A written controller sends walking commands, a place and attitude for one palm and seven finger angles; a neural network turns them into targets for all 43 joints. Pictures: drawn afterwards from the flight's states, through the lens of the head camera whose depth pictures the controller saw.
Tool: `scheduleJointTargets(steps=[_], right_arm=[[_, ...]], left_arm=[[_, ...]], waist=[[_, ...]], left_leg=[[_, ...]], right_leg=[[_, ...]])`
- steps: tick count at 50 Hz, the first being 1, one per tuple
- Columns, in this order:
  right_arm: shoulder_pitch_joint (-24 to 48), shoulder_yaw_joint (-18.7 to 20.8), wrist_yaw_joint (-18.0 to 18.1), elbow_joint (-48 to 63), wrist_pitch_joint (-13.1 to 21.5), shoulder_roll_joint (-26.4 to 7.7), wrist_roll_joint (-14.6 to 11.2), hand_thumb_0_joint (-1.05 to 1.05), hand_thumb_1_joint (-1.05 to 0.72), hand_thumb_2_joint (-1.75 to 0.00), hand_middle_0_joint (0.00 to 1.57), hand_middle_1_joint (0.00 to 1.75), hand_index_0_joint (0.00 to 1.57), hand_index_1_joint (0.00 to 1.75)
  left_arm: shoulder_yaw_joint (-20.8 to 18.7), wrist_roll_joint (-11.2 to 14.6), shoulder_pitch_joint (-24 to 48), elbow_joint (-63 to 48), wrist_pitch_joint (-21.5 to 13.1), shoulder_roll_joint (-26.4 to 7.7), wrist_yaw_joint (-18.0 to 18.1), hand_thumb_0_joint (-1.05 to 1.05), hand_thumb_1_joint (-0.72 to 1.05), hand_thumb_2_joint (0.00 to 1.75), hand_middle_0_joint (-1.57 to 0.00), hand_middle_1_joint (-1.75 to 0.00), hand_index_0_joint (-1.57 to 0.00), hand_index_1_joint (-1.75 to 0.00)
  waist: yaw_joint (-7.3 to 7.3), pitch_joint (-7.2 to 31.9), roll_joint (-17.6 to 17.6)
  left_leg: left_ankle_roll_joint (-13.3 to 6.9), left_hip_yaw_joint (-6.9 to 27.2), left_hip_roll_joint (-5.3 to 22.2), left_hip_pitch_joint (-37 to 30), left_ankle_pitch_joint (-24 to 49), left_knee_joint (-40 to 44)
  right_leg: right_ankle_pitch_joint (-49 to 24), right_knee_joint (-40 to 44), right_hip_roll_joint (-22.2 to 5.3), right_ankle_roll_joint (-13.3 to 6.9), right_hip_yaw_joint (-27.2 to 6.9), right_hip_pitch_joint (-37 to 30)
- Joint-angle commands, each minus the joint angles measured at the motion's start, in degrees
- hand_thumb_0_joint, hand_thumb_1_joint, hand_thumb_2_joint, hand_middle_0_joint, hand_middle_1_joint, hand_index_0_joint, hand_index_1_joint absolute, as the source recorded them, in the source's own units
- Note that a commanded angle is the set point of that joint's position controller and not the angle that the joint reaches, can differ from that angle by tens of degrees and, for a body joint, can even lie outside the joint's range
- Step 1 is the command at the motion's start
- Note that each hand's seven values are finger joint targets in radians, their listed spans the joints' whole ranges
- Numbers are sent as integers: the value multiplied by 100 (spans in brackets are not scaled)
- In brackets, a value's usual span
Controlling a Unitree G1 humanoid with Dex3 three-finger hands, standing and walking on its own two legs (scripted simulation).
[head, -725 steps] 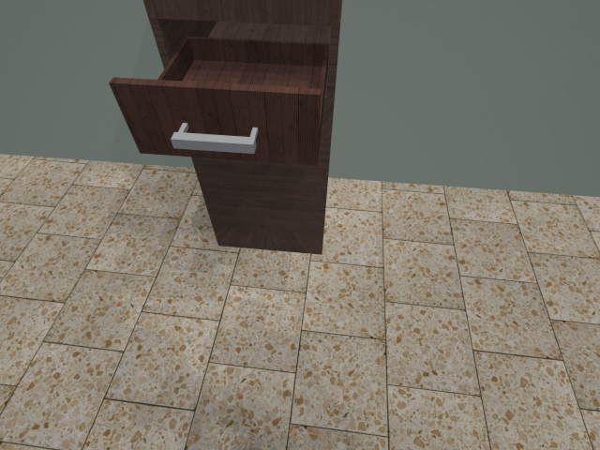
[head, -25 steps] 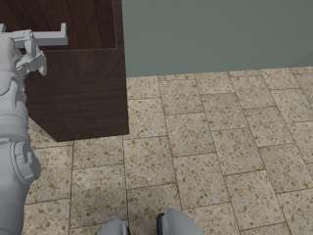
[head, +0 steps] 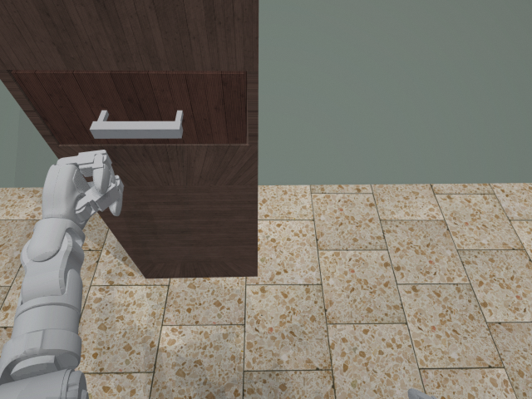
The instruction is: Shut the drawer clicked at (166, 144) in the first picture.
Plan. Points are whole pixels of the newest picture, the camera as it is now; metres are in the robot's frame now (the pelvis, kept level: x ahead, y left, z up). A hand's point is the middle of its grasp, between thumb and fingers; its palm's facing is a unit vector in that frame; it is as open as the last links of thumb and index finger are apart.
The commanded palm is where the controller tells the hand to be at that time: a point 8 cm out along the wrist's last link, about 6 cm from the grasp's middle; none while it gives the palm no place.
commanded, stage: draw the hand back to the body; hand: left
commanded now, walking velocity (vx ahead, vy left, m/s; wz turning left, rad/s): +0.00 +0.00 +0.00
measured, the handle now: (140, 122) +0.58 +0.23 +0.06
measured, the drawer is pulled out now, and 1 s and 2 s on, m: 0.00 0.00 0.00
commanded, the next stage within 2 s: step back with the hand held close in 1.02 s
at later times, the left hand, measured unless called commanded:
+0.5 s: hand (51, 275) +0.24 +0.23 +0.15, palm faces +0.36 -0.89 -0.28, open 3.3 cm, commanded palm +0.19 +0.27 +0.16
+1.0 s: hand out of the picture +0.13 +0.22 +0.19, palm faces +0.44 -0.80 -0.41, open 3.2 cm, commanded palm +0.09 +0.26 +0.20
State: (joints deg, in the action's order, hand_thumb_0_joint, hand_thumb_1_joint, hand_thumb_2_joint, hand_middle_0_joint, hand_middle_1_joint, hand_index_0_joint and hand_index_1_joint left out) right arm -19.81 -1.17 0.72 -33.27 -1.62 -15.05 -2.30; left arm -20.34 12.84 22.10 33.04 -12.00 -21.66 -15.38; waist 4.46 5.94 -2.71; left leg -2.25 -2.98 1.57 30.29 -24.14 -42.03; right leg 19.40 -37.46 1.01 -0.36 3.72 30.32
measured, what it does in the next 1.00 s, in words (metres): stands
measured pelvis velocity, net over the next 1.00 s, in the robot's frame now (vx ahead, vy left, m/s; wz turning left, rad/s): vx -0.03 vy -0.03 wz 0.03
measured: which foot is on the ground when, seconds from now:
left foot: down 0.00-1.00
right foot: down 0.00-1.00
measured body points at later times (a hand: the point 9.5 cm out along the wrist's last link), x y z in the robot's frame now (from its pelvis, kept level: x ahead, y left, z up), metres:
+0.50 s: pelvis -0.02 -0.01 +0.03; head -0.03 -0.04 +0.47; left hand +0.22 +0.27 +0.17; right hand +0.17 -0.23 -0.07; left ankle -0.04 +0.09 -0.72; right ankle -0.02 -0.12 -0.72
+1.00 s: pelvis -0.03 -0.03 +0.03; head -0.06 -0.06 +0.47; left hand +0.10 +0.26 +0.21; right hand +0.17 -0.24 -0.06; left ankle -0.04 +0.09 -0.72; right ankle -0.02 -0.12 -0.72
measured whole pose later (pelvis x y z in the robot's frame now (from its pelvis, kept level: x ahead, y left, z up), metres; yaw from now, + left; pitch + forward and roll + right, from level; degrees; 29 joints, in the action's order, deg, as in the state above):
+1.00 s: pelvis -0.03 -0.03 +0.03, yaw +2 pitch -6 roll -1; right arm -11.4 -0.9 4.4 -36.4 6.8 -14.0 -0.2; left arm -15.6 3.5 -30.8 -25.0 -6.9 -18.0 6.4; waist -4.1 -2.2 -5.9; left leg -0.6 -1.8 0.9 3.6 -14.4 -24.0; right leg 11.6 -21.5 1.2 -2.0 4.8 4.1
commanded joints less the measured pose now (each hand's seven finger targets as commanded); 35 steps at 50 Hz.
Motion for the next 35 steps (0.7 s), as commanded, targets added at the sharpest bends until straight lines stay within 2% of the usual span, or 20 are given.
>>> scheduleJointTargets(steps=[1,3,4,5,6,7,8,9,10,11,15,17,19,20,22,24,26,30,32,35], right_arm=[[-9,284,113,559,387,-800,-54,0,-90,-90,20,30,20,30],[185,269,164,586,465,-811,-84,0,-90,-90,20,30,20,30],[294,251,184,643,515,-795,-94,0,-90,-90,20,30,20,30],[373,228,199,698,565,-786,-96,0,-90,-90,20,30,20,30],[457,202,210,708,604,-768,-100,0,-90,-90,20,30,20,30],[541,185,226,741,644,-774,-102,0,-90,-90,20,30,20,30],[884,224,238,774,604,-724,-65,0,-90,-90,20,30,20,30],[966,211,258,805,611,-650,-60,0,-90,-90,20,30,20,30],[1076,192,270,770,601,-671,-79,0,-90,-90,20,30,20,30],[1118,168,289,746,596,-628,-82,0,-90,-90,20,30,20,30],[1339,105,354,658,589,-620,-27,0,-90,-90,20,30,20,30],[1429,75,373,657,630,-549,7,0,-90,-90,20,30,20,30],[1466,70,364,625,679,-522,41,0,-90,-90,20,30,20,30],[1507,73,361,609,684,-538,67,0,-90,-90,20,30,20,30],[1569,64,341,636,724,-492,89,0,-90,-90,20,30,20,30],[1588,80,320,628,762,-466,110,0,-90,-90,20,30,20,30],[1639,85,312,613,749,-466,134,0,-90,-90,20,30,20,30],[1696,132,291,632,758,-447,162,0,-90,-90,20,30,20,30],[1726,126,289,648,800,-402,172,0,-90,-90,20,30,20,30],[1741,157,287,657,879,-404,196,0,-90,-90,20,30,20,30]], left_arm=[[-45,220,1478,-1781,-171,-1100,-31,0,90,90,-140,-160,-140,-160],[-25,282,1461,-1958,-56,-1073,-55,0,90,90,-140,-160,-140,-160],[37,295,1349,-2121,-8,-996,-80,0,90,90,-140,-160,-140,-160],[43,326,1371,-2359,16,-1016,-98,0,90,90,-140,-160,-140,-160],[-31,333,1102,-2337,75,-1054,-107,0,90,90,-140,-160,-140,-160],[-54,364,966,-2413,129,-1049,-121,0,90,90,-140,-160,-140,-160],[165,-404,789,-2911,122,-1442,669,0,90,90,-140,-160,-140,-160],[423,-460,416,-2982,220,-888,1061,0,90,90,-140,-160,-140,-160],[549,-538,230,-3142,289,-802,1323,0,90,90,-140,-160,-140,-160],[613,-598,66,-3264,333,-674,1529,0,90,90,-140,-160,-140,-160],[389,-760,-301,-3857,412,-915,1975,0,90,90,-140,-160,-140,-160],[448,-820,-467,-4220,402,-794,2074,0,90,90,-140,-160,-140,-160],[381,-847,-839,-4473,403,-788,2152,0,90,90,-140,-160,-140,-160],[367,-852,-1123,-4518,417,-791,2152,0,90,90,-140,-160,-140,-160],[426,-852,-1382,-4920,391,-679,2158,0,90,90,-140,-160,-140,-160],[374,-861,-1836,-5196,377,-641,2178,0,90,90,-140,-160,-140,-160],[313,-848,-2315,-5260,410,-629,2159,0,90,90,-140,-160,-140,-160],[96,-850,-3057,-5785,372,-701,2154,0,90,90,-140,-160,-140,-160],[101,-854,-3292,-6082,340,-642,2163,0,90,90,-140,-160,-140,-160],[-66,-851,-3871,-6364,307,-719,2175,0,90,90,-140,-160,-140,-160]], waist=[[-9,1676,-410],[-27,1535,-169],[-78,1567,-313],[-86,1593,-310],[-172,1560,-284],[-190,1479,-76],[-495,1101,-48],[-361,770,-4],[-418,627,-4],[-398,635,14],[-484,464,97],[-503,468,-245],[-546,394,-145],[-590,315,47],[-605,276,-236],[-623,237,-137],[-657,2,92],[-723,-40,65],[-721,-143,-126],[-762,-349,86]], left_leg=[[119,423,61,-1600,3706,467],[132,456,40,-1570,3286,587],[136,449,20,-1631,3151,634],[126,457,0,-1708,3056,660],[134,470,-7,-1702,2937,730],[132,477,-19,-1632,2774,793],[73,415,-80,-1678,2515,1034],[104,392,-47,-1696,2118,1235],[96,409,-28,-1676,1891,1388],[99,397,-27,-1809,1865,1488],[75,371,-36,-2011,1733,1852],[86,338,-62,-2274,1877,1981],[101,357,-49,-2417,2128,2077],[81,345,-47,-2414,2111,2123],[95,323,-71,-2541,2155,2209],[103,325,-57,-2640,2331,2235],[71,300,-72,-2539,2258,2263],[60,263,-82,-2558,2223,2263],[60,251,-90,-2588,2117,2277],[41,257,-87,-2540,2023,2244]], right_leg=[[-2740,182,8,-54,-94,-1071],[-2496,255,-4,-68,-59,-1137],[-2407,281,-26,-81,-70,-1184],[-2377,300,-28,-95,-81,-1262],[-2291,331,-36,-105,-66,-1342],[-2251,360,-41,-105,-44,-1425],[-1824,712,-175,-168,-231,-1517],[-1570,840,-178,-155,-184,-1437],[-1406,962,-166,-174,-204,-1570],[-1425,1008,-171,-167,-194,-1716],[-1353,1323,-178,-156,-235,-2166],[-1467,1419,-183,-161,-242,-2321],[-1645,1490,-174,-165,-214,-2481],[-1606,1575,-152,-151,-218,-2524],[-1640,1648,-171,-151,-236,-2648],[-1762,1685,-156,-142,-213,-2720],[-1739,1773,-157,-129,-236,-2749],[-1679,1862,-158,-119,-273,-2839],[-1577,1891,-177,-107,-281,-2764],[-1426,2015,-166,-92,-298,-2657]])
